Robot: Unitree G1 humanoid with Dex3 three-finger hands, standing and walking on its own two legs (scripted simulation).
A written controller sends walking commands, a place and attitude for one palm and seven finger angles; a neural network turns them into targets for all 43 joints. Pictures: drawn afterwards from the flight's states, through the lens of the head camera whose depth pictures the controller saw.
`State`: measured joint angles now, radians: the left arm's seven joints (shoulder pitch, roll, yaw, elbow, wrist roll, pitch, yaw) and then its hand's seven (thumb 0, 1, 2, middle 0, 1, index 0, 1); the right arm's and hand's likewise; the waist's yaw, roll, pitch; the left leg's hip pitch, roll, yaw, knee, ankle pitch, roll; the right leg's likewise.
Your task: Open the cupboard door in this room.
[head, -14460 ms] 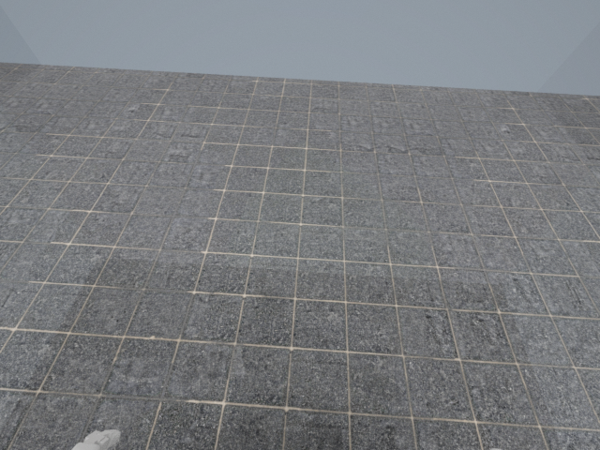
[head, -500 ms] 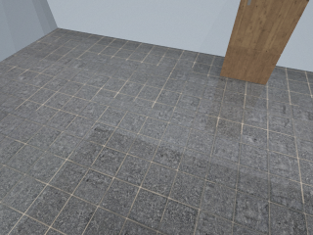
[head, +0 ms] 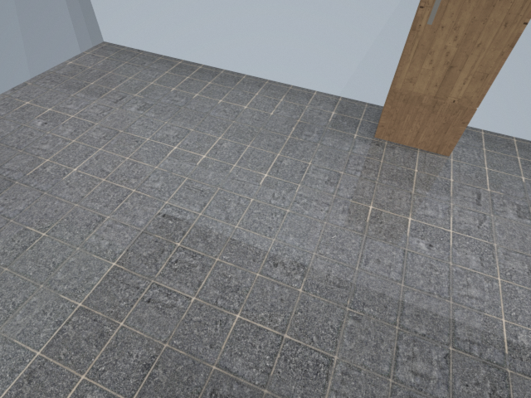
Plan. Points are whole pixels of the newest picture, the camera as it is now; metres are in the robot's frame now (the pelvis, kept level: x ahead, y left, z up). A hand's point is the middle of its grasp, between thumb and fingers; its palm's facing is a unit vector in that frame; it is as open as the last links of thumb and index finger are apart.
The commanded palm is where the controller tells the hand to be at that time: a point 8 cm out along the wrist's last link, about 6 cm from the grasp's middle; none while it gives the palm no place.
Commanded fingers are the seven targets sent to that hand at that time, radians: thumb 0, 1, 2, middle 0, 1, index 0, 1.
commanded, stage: stand and wait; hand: left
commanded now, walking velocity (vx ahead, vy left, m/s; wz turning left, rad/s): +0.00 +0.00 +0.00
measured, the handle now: (435, 6) +1.75 -0.65 +0.02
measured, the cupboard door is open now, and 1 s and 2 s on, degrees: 0 0 0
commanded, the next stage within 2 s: turn or walk to find it in 1.66 s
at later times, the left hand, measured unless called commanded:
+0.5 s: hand out of the picture -0.01 +0.18 -0.18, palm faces +0.03 -0.98 -0.19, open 7.4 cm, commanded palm none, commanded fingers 0.00 0.90 0.90 -0.20 -0.30 -0.20 -0.30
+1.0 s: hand out of the picture +0.03 +0.21 -0.17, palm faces +0.01 -0.96 -0.28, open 7.4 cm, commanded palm none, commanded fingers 0.00 0.90 0.90 -0.20 -0.30 -0.20 -0.30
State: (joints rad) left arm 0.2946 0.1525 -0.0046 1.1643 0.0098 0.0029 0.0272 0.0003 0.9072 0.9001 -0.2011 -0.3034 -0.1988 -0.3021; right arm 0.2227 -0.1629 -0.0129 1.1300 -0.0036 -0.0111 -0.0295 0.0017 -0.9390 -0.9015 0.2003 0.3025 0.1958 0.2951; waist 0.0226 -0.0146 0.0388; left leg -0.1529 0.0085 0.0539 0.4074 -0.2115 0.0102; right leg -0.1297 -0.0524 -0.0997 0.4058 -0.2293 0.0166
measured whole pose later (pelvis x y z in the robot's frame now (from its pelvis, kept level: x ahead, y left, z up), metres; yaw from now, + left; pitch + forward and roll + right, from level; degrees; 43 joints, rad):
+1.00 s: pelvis +0.00 -0.01 +0.00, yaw +0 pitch -2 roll +0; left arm 0.20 0.27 0.02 1.13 0.01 -0.02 0.01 0.00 0.91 0.90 -0.20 -0.30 -0.20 -0.30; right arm 0.18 -0.27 -0.02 1.12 -0.01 -0.02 -0.01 0.00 -0.91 -0.90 0.20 0.30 0.20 0.30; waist 0.01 0.00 0.05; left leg -0.14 0.02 0.05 0.36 -0.19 0.00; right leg -0.12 -0.03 -0.10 0.37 -0.21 0.00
